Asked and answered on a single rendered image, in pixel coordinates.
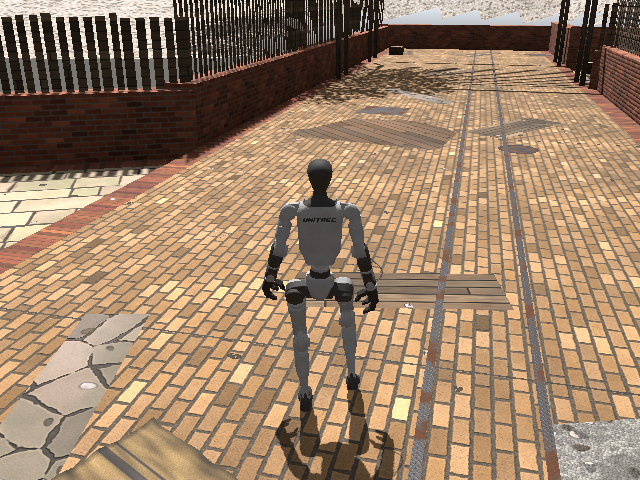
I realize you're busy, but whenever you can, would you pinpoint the robot right hand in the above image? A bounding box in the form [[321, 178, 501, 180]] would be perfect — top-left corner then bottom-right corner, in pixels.
[[355, 287, 379, 314]]

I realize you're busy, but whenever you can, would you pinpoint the robot left upper arm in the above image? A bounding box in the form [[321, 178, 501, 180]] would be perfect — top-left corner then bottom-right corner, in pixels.
[[272, 202, 299, 257]]

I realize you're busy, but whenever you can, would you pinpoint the robot left forearm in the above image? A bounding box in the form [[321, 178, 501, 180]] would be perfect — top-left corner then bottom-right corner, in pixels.
[[264, 241, 283, 282]]

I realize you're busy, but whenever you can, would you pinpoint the robot right forearm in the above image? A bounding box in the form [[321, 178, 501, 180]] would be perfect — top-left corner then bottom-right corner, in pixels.
[[357, 243, 377, 291]]

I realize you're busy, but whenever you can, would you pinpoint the robot right upper arm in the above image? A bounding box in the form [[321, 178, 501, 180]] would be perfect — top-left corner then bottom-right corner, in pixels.
[[341, 202, 367, 259]]

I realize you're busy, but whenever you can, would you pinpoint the robot left shin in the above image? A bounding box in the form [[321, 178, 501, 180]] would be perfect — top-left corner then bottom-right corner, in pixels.
[[293, 335, 309, 398]]

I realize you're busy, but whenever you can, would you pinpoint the robot left thigh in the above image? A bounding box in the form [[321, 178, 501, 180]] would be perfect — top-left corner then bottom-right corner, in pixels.
[[285, 279, 310, 352]]

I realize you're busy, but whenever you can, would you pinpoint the robot left hand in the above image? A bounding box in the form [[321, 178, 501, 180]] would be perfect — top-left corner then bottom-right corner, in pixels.
[[262, 279, 285, 300]]

